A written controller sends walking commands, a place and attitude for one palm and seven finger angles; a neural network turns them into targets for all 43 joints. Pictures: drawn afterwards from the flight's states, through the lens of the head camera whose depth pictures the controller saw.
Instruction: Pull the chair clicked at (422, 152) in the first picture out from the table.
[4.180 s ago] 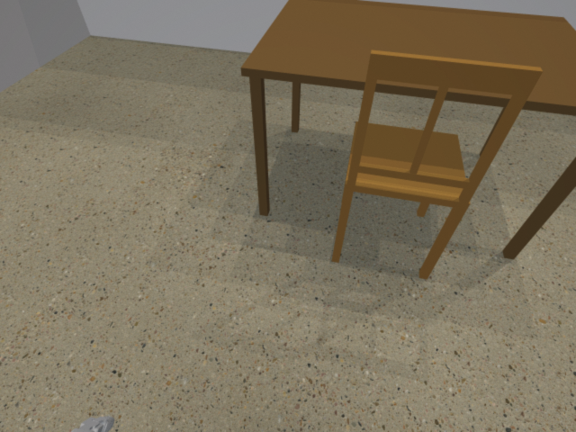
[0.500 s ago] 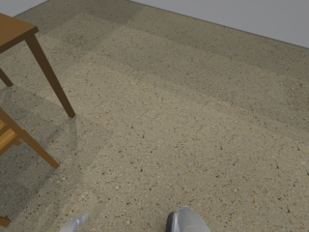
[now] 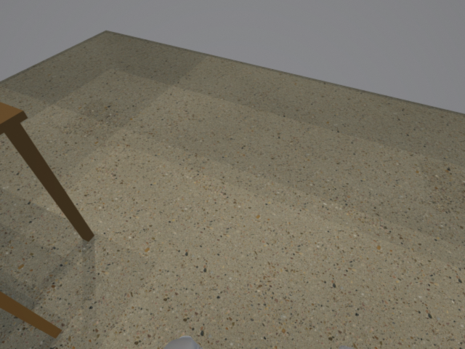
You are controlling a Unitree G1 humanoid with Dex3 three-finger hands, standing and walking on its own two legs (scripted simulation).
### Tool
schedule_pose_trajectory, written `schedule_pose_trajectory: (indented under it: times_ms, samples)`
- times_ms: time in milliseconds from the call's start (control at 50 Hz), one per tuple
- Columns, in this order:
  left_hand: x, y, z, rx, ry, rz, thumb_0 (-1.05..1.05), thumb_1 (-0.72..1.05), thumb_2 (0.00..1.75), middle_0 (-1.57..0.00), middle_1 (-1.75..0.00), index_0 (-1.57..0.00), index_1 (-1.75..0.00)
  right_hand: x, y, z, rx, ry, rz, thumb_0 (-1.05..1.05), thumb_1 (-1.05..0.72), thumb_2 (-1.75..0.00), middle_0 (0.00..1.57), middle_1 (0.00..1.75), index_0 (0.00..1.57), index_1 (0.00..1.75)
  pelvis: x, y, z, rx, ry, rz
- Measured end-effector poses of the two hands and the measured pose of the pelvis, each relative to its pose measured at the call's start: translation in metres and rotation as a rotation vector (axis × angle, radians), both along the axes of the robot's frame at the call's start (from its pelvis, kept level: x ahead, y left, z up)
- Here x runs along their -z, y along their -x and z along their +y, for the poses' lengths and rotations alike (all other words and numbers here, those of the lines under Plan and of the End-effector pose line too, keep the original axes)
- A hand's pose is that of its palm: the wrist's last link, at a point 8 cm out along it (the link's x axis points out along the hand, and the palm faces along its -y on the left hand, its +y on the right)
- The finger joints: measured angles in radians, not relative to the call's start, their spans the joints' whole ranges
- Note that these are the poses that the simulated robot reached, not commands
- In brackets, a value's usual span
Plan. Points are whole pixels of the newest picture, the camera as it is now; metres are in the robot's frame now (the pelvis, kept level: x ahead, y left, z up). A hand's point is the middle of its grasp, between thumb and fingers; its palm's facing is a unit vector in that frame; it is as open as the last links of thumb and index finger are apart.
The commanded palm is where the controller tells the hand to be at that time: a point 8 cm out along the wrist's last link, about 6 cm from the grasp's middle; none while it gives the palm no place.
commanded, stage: turn to face it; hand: left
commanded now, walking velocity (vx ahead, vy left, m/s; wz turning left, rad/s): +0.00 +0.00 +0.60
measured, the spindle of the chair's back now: out of the picture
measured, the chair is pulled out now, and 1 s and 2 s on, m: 0.00 0.00 0.00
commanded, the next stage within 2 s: take the last steps up to it in 1.90 s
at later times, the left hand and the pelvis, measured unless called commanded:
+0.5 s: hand out of the picture +0.12 +0.22 -0.16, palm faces +0.26 -0.94 -0.24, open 7.4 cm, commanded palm none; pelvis +0.07 +0.00 +0.00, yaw +13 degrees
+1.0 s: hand out of the picture -0.02 +0.22 -0.19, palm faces +0.56 -0.79 -0.26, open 7.4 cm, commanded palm none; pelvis +0.07 +0.01 -0.02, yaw +33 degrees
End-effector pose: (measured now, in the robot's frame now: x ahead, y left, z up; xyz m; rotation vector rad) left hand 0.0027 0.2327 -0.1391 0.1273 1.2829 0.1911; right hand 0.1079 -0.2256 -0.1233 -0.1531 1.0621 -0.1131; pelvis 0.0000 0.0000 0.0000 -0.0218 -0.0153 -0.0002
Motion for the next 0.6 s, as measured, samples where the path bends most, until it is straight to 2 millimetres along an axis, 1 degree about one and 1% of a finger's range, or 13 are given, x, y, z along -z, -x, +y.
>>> schedule_pose_trajectory:
  times_ms: [60, 100, 140, 200, 320, 420, 480, 520, 560, 600]
  samples:
    - [0.012, 0.004, 0.002, -0.056, 0.028, 0.05, 0.0, 0.92, 0.9, -0.2, -0.3, -0.2, -0.3, 0.004, -0.025, 0.018, -0.043, 0.01, 0.026, 0.0, -0.91, -0.9, 0.19, 0.3, 0.2, 0.3, 0.005, -0.023, 0.011, -0.034, 0.009, -0.009]
    - [0.023, 0.005, 0.006, -0.09, 0.047, 0.084, 0.0, 0.91, 0.9, -0.2, -0.3, -0.2, -0.3, 0.01, -0.037, 0.029, -0.07, 0.021, 0.042, 0.0, -0.91, -0.9, 0.19, 0.3, 0.2, 0.3, 0.012, -0.036, 0.019, -0.055, 0.007, -0.012]
    - [0.028, 0.005, 0.009, -0.111, 0.056, 0.114, 0.0, 0.91, 0.9, -0.2, -0.3, -0.2, -0.3, 0.012, -0.042, 0.038, -0.086, 0.025, 0.064, 0.0, -0.91, -0.9, 0.19, 0.3, 0.2, 0.3, 0.014, -0.043, 0.025, -0.061, -0.009, -0.014]
    - [0.025, -0.005, 0.015, -0.122, 0.058, 0.127, 0.0, 0.91, 0.9, -0.2, -0.3, -0.2, -0.3, 0.012, -0.04, 0.043, -0.075, 0.031, 0.097, 0.0, -0.92, -0.9, 0.2, 0.3, 0.2, 0.3, 0.011, -0.048, 0.031, -0.078, -0.009, -0.01]
    - [0.012, -0.042, 0.031, -0.14, 0.028, 0.049, 0.0, 0.91, 0.9, -0.2, -0.3, -0.2, -0.3, 0.005, -0.036, 0.029, -0.07, 0.066, 0.16, -0.01, -0.93, -0.9, 0.2, 0.3, 0.21, 0.3, 0.003, -0.056, 0.032, -0.126, 0.001, 0.014]
    - [0.001, -0.076, 0.039, -0.155, -0.019, -0.041, 0.0, 0.91, 0.9, -0.2, -0.3, -0.2, -0.3, 0.006, -0.036, 0.011, -0.082, 0.074, 0.198, 0.0, -0.92, -0.9, 0.2, 0.3, 0.21, 0.3, 0.001, -0.062, 0.021, -0.183, 0.011, 0.029]
    - [-0.007, -0.095, 0.037, -0.165, -0.051, -0.102, 0.0, 0.91, 0.9, -0.19, -0.3, -0.2, -0.3, 0.01, -0.04, -0.003, -0.097, 0.072, 0.214, 0.0, -0.92, -0.9, 0.2, 0.3, 0.21, 0.3, 0.002, -0.065, 0.009, -0.221, 0.011, 0.036]
    - [-0.012, -0.104, 0.032, -0.176, -0.073, -0.142, 0.0, 0.91, 0.9, -0.19, -0.3, -0.2, -0.3, 0.015, -0.045, -0.013, -0.111, 0.068, 0.22, 0.0, -0.91, -0.9, 0.2, 0.3, 0.21, 0.3, 0.004, -0.067, -0.001, -0.248, 0.007, 0.039]
    - [-0.014, -0.108, 0.027, -0.185, -0.104, -0.183, 0.0, 0.91, 0.9, -0.2, -0.3, -0.2, -0.3, 0.023, -0.054, -0.024, -0.128, 0.06, 0.218, 0.0, -0.91, -0.9, 0.2, 0.3, 0.21, 0.3, 0.011, -0.07, -0.012, -0.272, -0.012, 0.047]
    - [-0.019, -0.104, 0.02, -0.203, -0.117, -0.192, 0.0, 0.91, 0.9, -0.2, -0.3, -0.2, -0.3, 0.026, -0.065, -0.031, -0.155, 0.064, 0.218, 0.0, -0.91, -0.9, 0.2, 0.3, 0.2, 0.3, 0.011, -0.07, -0.017, -0.304, -0.008, 0.036]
